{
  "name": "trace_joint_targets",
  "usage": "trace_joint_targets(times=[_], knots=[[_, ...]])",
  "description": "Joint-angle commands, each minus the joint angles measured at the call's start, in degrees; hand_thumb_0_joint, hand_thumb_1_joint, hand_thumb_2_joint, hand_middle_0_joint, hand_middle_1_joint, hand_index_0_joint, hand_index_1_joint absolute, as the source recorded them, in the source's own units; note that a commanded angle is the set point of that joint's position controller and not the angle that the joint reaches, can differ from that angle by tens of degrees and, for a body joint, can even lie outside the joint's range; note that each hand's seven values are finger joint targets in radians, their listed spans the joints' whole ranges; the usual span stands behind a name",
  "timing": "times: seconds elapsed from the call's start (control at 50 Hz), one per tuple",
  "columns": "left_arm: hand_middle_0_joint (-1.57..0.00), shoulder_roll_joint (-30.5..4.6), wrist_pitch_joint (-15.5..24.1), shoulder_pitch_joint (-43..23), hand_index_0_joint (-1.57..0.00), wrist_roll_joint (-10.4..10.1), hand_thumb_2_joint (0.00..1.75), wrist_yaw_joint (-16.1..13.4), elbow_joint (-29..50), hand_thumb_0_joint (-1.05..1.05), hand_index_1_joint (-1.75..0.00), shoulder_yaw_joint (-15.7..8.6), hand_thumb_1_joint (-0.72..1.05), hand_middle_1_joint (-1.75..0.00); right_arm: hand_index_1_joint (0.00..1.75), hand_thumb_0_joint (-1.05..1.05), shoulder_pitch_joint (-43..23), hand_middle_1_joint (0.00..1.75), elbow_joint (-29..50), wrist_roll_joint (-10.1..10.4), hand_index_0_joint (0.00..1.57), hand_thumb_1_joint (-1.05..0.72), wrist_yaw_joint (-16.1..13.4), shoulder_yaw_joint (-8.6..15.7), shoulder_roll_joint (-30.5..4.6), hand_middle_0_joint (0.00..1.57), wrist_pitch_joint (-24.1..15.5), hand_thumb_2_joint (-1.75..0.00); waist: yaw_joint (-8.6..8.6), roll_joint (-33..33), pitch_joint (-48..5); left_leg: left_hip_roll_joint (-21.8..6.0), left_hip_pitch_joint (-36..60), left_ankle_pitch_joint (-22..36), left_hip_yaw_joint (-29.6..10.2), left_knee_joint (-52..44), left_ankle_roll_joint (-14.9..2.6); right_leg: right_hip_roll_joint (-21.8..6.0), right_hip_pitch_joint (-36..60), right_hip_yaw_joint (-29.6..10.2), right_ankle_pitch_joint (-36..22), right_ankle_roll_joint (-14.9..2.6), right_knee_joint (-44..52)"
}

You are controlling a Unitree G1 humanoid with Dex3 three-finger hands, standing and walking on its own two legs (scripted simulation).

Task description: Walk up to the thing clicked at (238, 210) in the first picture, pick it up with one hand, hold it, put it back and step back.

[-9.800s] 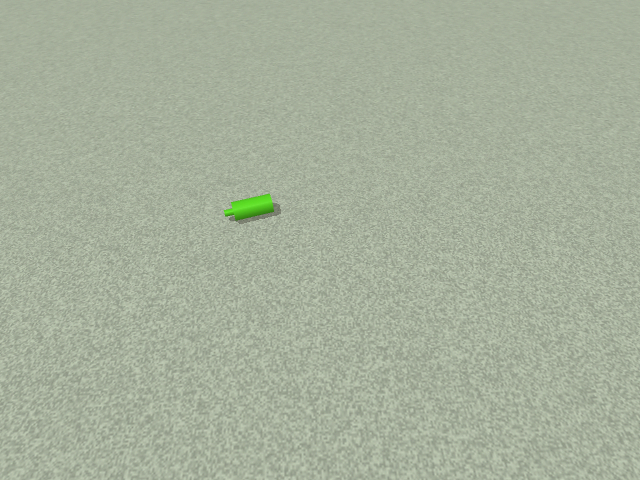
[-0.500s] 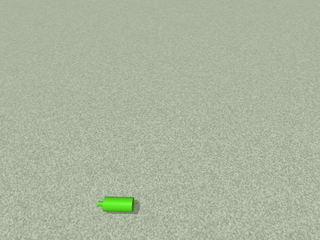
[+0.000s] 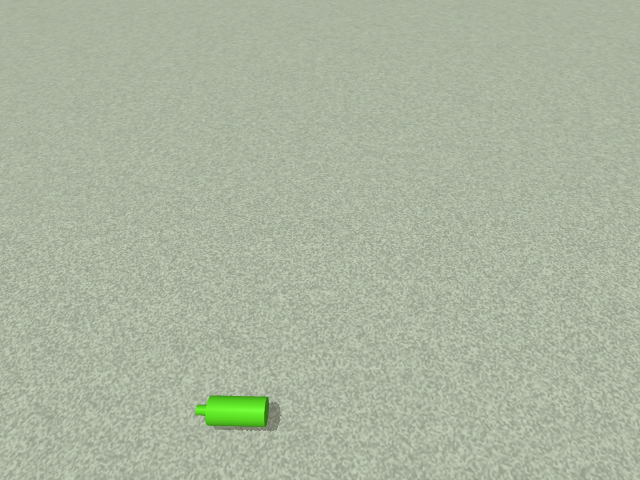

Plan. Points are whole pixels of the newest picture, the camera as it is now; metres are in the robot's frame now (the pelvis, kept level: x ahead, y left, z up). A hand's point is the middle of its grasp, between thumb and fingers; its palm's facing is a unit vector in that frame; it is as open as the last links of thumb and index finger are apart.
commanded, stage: stand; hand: left
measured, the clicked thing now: (231, 410) +0.43 +0.31 -0.74
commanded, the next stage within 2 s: walk up in 0.60 s
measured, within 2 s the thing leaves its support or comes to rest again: neither
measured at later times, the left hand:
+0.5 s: hand out of the picture +0.06 +0.25 -0.16, palm faces -0.03 -0.94 -0.35, open 7.3 cm
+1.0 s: hand out of the picture +0.07 +0.34 -0.17, palm faces -0.02 -0.91 -0.40, open 7.3 cm
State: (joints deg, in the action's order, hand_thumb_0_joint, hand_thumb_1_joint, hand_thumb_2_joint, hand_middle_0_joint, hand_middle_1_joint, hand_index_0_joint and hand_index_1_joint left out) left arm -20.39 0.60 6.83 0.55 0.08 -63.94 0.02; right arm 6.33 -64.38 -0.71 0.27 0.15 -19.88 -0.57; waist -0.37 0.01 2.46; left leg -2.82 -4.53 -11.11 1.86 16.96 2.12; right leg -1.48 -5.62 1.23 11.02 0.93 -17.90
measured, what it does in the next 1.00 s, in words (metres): lifts its right foot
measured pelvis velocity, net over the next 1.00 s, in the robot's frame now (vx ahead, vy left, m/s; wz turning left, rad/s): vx -0.01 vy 0.06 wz -0.01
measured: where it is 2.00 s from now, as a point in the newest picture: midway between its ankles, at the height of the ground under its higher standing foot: outside the picture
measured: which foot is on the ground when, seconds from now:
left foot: down 0.00-1.00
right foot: down 0.00-0.86, up 0.88-1.00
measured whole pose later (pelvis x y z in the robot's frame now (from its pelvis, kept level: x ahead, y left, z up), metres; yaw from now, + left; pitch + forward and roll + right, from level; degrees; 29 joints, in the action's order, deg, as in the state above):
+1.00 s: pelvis -0.01 +0.06 -0.01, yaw -1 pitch -2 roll -1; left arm -23.6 -0.3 8.5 0.2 -2.2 -58.8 -2.1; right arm 10.0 -56.4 -2.4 1.6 3.4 -19.5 1.3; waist -0.1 1.5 6.4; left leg 1.2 -9.1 -15.0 1.6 25.9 -2.7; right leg 0.2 -16.3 -3.2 28.9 -0.8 -43.0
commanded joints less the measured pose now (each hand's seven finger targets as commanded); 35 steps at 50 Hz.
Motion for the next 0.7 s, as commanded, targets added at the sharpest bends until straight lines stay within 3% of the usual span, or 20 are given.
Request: trace_joint_targets(times=[0.0, 0.12, 0.3, 0.56, 0.58, 0.62, 0.68], knots=[[-0.20, -12.01, 1.25, -1.99, -0.20, -0.07, 0.90, -0.75, 3.14, 0.00, -0.30, -2.27, 0.90, -0.30, 0.30, 0.00, -1.43, 0.30, 3.30, 0.10, 0.20, -0.90, -0.76, 2.44, -12.29, 0.20, -0.90, -0.90, 0.07, -0.32, -4.04, -5.65, 1.37, 12.10, -3.63, -1.30, -2.54, -6.55, 0.29, -4.33, -13.75, -2.08, 2.05], [-0.20, -12.15, 1.30, -1.40, -0.20, 0.05, 0.90, -0.76, 3.16, 0.00, -0.30, -2.42, 0.90, -0.30, 0.30, 0.00, -1.27, 0.30, 3.62, 0.20, 0.20, -0.90, -0.75, 2.44, -12.24, 0.20, -0.88, -0.90, 0.13, -0.14, -5.05, -5.77, 1.99, 12.39, -3.41, -0.98, -2.88, -6.73, 0.94, -4.51, -14.83, -2.07, 1.68], [-0.20, -12.09, 1.11, -1.65, -0.20, 0.03, 0.90, -0.58, 3.03, 0.00, -0.30, -2.51, 0.90, -0.30, 0.30, 0.00, -1.09, 0.30, 3.36, 0.01, 0.20, -0.90, -0.72, 2.38, -12.26, 0.20, -0.94, -0.90, 0.25, -0.59, -3.05, -5.67, 0.63, 8.07, -3.88, -2.16, -2.86, -6.50, -0.56, -4.88, -9.39, -2.00, 2.58], [-0.20, -11.95, 1.29, -1.51, -0.20, -0.07, 0.90, -0.59, 3.02, 0.00, -0.30, -2.37, 0.90, -0.30, 0.30, 0.00, -0.48, 0.30, 3.32, 0.01, 0.20, -0.90, -0.63, 2.38, -12.33, 0.20, -0.96, -0.90, 0.17, -0.88, -3.48, -5.38, 0.19, 9.17, -3.76, -1.71, -2.74, -6.61, 0.07, -4.86, -11.24, -2.05, 2.55], [-0.20, -15.22, 2.00, 1.05, -0.20, 0.42, 0.90, -1.46, 3.12, 0.00, -0.30, -4.23, 0.90, -0.30, 0.30, 0.00, -0.85, 0.30, 4.60, -0.95, 0.20, -0.90, -0.09, 4.66, -15.36, 0.20, 0.64, -0.90, 1.77, -3.80, -3.16, -2.85, -1.13, 6.64, -1.65, 2.51, -3.56, -7.67, 1.50, -6.33, -11.90, -2.94, 2.29], [-0.20, -17.08, 2.25, 2.38, -0.20, 0.64, 0.90, -2.18, 3.14, 0.00, -0.30, -5.06, 0.90, -0.30, 0.30, 0.00, -0.80, 0.30, 6.33, -0.95, 0.20, -0.90, 0.36, 4.33, -12.49, 0.20, 1.60, -0.90, 1.95, 0.69, -3.65, -1.88, -4.35, 2.95, -1.31, 5.97, -2.80, -11.09, 2.64, -10.37, -11.64, -5.27, 2.28], [-0.20, -17.90, 2.19, 0.82, -0.20, 1.23, 0.90, -2.80, 5.26, 0.00, -0.30, -5.85, 0.90, -0.30, 0.30, 0.00, 0.11, 0.30, 7.92, -1.27, 0.20, -0.90, 1.02, 5.05, -11.72, 0.20, 2.52, -0.90, 2.16, 7.35, -1.60, 0.29, -7.73, -12.31, -2.49, 14.64, -2.90, -16.27, -1.60, -15.46, -8.62, -10.55, 2.50]])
